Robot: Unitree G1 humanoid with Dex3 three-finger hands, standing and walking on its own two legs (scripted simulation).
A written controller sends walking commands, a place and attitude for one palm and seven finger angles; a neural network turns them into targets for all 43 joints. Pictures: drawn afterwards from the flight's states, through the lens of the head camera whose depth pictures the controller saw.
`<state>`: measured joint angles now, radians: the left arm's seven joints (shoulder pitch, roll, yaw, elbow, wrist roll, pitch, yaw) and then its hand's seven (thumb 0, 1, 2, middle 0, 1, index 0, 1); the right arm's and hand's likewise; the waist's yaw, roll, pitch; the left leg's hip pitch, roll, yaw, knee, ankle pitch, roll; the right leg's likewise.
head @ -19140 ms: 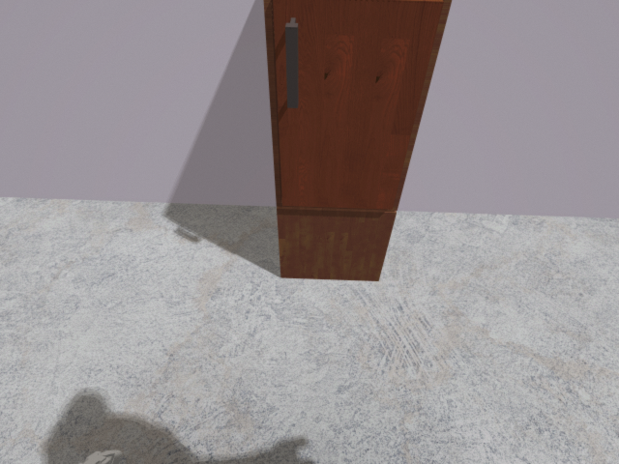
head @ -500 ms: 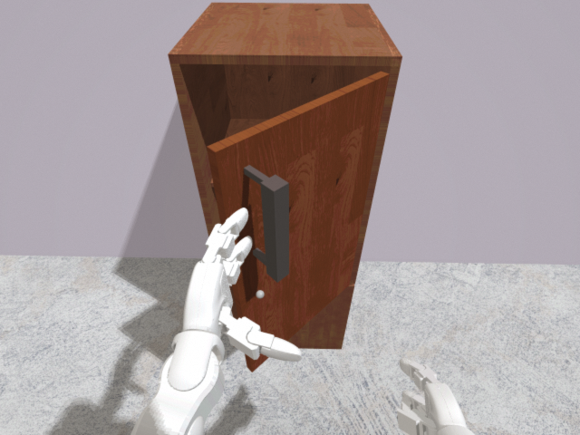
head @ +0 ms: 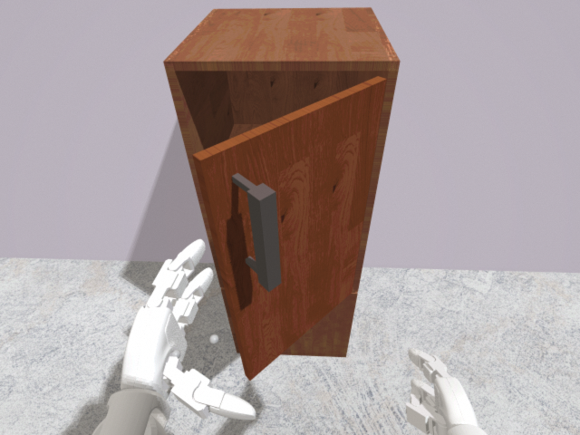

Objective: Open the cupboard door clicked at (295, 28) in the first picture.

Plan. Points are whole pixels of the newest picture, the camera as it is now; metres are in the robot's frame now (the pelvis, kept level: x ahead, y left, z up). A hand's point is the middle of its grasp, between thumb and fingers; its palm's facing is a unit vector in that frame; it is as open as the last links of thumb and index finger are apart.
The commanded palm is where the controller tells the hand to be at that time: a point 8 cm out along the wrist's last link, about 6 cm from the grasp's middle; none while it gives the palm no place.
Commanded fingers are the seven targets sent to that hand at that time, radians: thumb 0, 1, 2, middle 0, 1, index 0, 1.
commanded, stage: slide the hand sideways off the handle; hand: left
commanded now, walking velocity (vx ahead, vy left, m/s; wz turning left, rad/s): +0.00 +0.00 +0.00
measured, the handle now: (256, 234) +0.35 +0.08 +0.13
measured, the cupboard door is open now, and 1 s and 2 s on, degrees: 45 45 45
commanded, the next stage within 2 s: draw the hand back to the body in 0.08 s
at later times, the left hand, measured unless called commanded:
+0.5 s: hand (176, 332) +0.19 +0.15 +0.13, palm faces +0.05 -1.00 -0.06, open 16.3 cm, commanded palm +0.15 +0.20 +0.15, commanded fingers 0.00 -0.50 0.30 -0.15 -0.30 -0.15 -0.30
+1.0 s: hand (106, 319) +0.20 +0.22 +0.15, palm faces +0.29 -0.90 -0.31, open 13.7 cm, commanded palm +0.15 +0.27 +0.17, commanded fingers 0.00 0.27 0.63 -0.18 -0.30 -0.18 -0.30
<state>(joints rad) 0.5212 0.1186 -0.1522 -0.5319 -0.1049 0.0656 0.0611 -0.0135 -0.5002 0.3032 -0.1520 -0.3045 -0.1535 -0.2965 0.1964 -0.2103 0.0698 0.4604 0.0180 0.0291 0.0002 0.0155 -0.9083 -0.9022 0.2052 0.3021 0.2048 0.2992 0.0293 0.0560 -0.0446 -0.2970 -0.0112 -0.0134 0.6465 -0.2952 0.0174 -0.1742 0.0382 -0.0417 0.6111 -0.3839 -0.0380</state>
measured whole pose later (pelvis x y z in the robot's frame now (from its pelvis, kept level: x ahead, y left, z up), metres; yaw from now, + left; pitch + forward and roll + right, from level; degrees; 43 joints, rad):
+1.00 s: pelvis +0.01 +0.01 +0.01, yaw -1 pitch -3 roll -1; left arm 0.55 0.31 0.16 -0.49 -0.07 -0.05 0.10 -0.01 -0.06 0.49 -0.17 -0.31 -0.18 -0.30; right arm 0.20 -0.21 0.08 0.59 0.00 -0.12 -0.09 0.02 -0.91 -0.90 0.21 0.30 0.21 0.30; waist 0.06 0.04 0.00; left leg -0.21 -0.02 0.00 0.51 -0.25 0.03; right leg -0.08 0.03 -0.02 0.44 -0.31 -0.02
